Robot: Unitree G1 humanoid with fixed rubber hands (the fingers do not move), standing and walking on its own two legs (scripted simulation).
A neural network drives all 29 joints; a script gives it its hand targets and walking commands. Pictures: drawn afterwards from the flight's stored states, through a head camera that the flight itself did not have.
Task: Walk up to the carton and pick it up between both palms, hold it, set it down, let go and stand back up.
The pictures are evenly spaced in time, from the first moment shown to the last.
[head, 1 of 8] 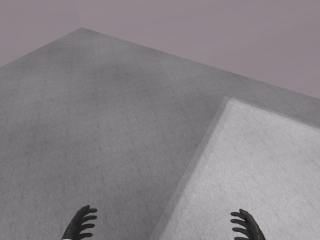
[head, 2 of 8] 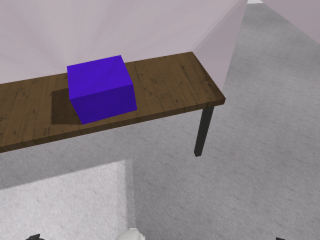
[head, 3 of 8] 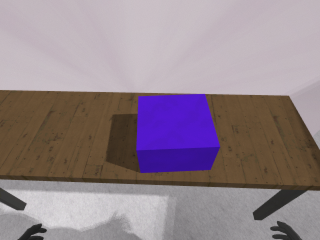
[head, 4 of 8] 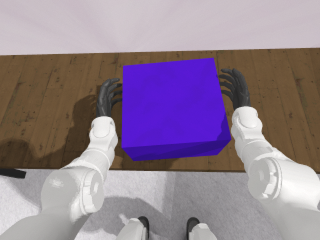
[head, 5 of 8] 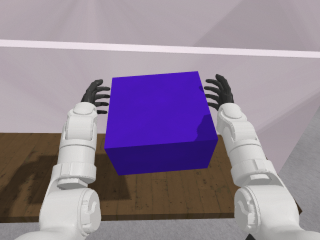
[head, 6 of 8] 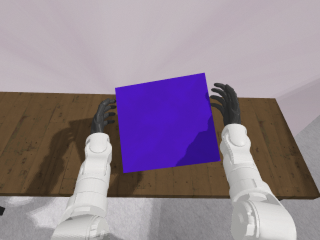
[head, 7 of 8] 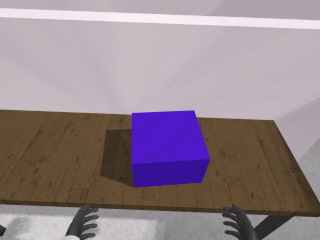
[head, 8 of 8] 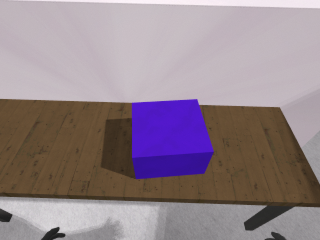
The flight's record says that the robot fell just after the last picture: no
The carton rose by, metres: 0.29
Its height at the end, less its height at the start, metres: +0.00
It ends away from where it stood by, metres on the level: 0.05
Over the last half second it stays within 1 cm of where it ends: yes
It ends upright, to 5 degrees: yes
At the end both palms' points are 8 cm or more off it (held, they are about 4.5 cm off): yes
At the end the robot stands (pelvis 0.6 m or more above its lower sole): yes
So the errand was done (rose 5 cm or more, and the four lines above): yes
